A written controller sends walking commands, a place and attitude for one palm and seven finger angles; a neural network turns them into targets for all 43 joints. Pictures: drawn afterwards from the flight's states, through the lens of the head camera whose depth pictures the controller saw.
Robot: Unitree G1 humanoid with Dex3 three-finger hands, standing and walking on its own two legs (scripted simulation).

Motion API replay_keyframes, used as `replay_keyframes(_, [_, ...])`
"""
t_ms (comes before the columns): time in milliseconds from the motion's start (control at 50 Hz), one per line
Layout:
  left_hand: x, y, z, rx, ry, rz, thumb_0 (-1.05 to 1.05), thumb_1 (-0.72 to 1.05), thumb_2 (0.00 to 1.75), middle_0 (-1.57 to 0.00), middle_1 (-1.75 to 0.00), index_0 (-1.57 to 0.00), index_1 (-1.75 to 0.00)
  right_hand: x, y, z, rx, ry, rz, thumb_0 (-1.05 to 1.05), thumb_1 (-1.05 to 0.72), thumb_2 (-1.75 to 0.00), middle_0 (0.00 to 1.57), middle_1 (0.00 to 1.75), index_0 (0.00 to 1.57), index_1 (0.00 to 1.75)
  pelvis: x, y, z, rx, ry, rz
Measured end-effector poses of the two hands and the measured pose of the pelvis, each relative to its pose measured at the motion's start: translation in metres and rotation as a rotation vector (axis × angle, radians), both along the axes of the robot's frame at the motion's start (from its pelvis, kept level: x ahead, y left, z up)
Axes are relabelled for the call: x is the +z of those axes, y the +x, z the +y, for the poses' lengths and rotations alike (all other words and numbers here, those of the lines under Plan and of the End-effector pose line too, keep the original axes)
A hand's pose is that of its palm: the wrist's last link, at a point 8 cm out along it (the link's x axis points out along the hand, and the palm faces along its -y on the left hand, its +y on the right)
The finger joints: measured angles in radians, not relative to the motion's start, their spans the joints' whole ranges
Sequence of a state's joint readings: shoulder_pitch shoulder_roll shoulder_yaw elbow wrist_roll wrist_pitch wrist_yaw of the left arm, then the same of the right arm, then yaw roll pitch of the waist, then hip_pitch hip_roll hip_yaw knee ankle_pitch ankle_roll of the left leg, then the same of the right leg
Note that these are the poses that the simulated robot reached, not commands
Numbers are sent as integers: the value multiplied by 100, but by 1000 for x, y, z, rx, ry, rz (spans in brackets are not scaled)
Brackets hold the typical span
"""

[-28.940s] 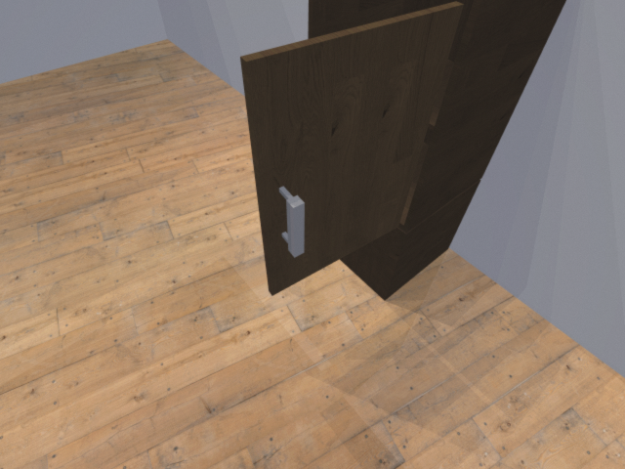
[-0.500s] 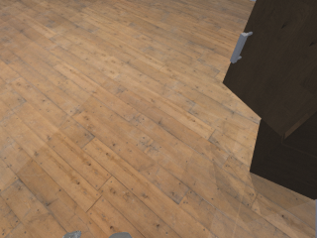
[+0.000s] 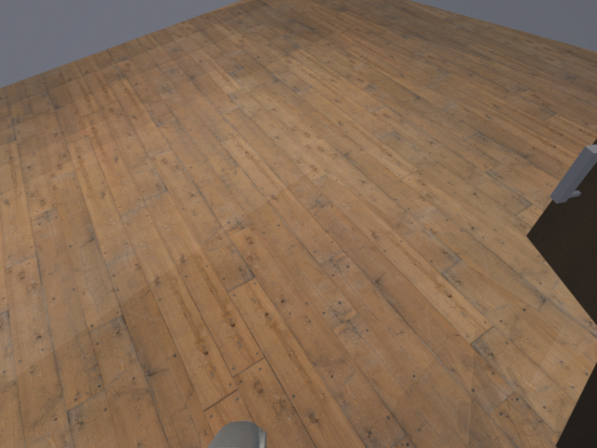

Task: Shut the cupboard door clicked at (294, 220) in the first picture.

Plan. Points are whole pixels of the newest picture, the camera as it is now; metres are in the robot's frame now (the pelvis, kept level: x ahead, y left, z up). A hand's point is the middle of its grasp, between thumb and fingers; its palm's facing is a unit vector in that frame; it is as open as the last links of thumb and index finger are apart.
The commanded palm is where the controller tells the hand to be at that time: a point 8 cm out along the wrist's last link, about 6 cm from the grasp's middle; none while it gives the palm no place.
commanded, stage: walk to a spot facing it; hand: left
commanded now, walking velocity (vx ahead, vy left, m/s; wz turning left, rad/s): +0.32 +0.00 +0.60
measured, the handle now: (583, 174) +0.67 -0.59 -0.08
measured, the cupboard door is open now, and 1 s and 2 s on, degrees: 57 57 57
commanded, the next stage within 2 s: turn to face it in 0.60 s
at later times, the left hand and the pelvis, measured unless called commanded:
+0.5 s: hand out of the picture +0.14 +0.27 -0.18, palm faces +0.30 -0.93 -0.21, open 7.4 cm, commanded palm none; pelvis +0.15 +0.07 -0.01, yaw +14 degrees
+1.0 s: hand (173, 334) +0.34 +0.26 -0.17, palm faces +0.27 -0.94 -0.22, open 7.1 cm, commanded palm none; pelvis +0.33 +0.07 +0.00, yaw +12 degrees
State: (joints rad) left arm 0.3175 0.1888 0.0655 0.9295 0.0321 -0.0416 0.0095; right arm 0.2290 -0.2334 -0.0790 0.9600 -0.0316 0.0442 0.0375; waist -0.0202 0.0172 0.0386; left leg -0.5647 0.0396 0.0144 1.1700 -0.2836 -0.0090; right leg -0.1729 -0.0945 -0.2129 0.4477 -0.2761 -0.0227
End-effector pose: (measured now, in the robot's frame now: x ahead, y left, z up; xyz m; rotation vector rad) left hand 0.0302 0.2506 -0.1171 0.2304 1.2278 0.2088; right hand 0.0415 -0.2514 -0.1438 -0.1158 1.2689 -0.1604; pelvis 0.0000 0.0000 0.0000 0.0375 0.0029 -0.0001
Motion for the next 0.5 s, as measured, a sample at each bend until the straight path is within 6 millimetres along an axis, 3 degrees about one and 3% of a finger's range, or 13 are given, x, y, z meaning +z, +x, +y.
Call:
replay_keyframes(80, [-7,-26,-17,100,-52,76,0,90,90,-20,-30,-20,-30,8,62,6,95,-3,-37,1,-91,-90,20,30,20,30,3,21,-1,69,-6,3])
replay_keyframes(140, [-14,-45,-27,182,-92,138,0,90,90,-20,-30,-20,-30,11,113,20,185,-4,-64,1,-91,-90,20,30,20,30,1,38,3,116,-17,1])
replay_keyframes(220, [-25,-67,-34,281,-143,234,0,90,90,-20,-30,-20,-30,13,188,55,307,-3,-130,1,-91,-90,20,30,20,30,-6,64,16,163,-28,-5])
replay_keyframes(300, [-41,-72,-22,343,-181,318,0,90,90,-20,-30,-20,-30,10,258,95,390,-15,-252,1,-91,-90,20,30,20,30,-25,96,41,190,-39,-10])
replay_keyframes(340, [-50,-60,-7,346,-182,333,0,90,90,-20,-30,-20,-30,8,275,107,395,-25,-296,1,-91,-90,20,30,20,30,-32,107,50,205,-42,-20])
replay_keyframes(380, [-52,-33,12,342,-157,292,1,90,90,-20,-30,-20,-30,9,279,112,395,-36,-285,1,-91,-90,20,30,20,30,-29,117,56,211,-39,-27])
replay_keyframes(500, [-32,88,63,293,-84,33,1,91,90,-19,-30,-20,-30,9,255,111,340,-47,-131,0,-91,-90,20,30,20,30,-11,155,67,247,-38,-23])
